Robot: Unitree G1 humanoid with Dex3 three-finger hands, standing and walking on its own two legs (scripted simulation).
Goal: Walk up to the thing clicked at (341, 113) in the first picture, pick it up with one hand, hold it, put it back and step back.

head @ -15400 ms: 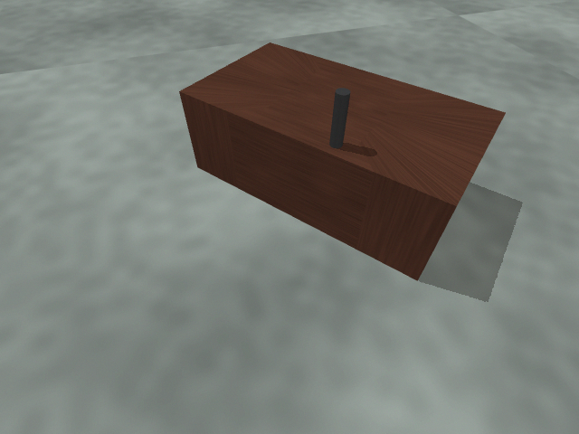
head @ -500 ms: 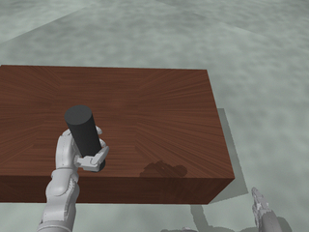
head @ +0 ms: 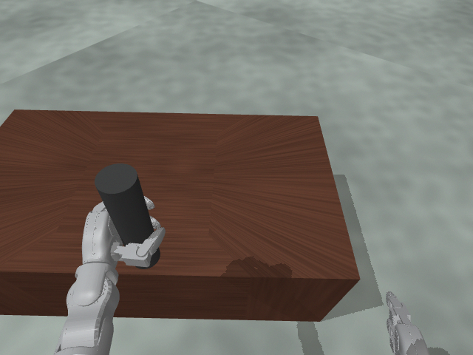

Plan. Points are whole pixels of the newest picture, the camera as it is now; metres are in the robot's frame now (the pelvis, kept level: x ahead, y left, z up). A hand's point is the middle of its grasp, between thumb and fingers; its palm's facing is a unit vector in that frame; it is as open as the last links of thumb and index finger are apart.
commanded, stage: hold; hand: left
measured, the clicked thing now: (133, 224) +0.31 +0.17 +0.08
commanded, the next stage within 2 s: crouch in 1.90 s
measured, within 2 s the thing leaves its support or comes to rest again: neither
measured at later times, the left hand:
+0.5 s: hand (137, 232) +0.31 +0.17 +0.06, palm faces +0.10 -1.00 -0.01, open 7.7 cm
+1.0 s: hand (140, 235) +0.31 +0.17 +0.05, palm faces +0.10 -1.00 -0.01, open 7.7 cm
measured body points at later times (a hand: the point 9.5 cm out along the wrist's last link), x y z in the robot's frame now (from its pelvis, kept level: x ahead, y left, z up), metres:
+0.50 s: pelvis +0.00 +0.00 +0.00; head +0.04 +0.01 +0.45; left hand +0.30 +0.22 +0.07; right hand +0.16 -0.25 -0.05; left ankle +0.00 +0.11 -0.70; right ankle +0.02 -0.12 -0.70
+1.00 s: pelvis +0.00 +0.00 +0.00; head +0.04 +0.01 +0.45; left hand +0.30 +0.22 +0.06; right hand +0.16 -0.26 -0.05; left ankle +0.00 +0.11 -0.70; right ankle +0.02 -0.12 -0.70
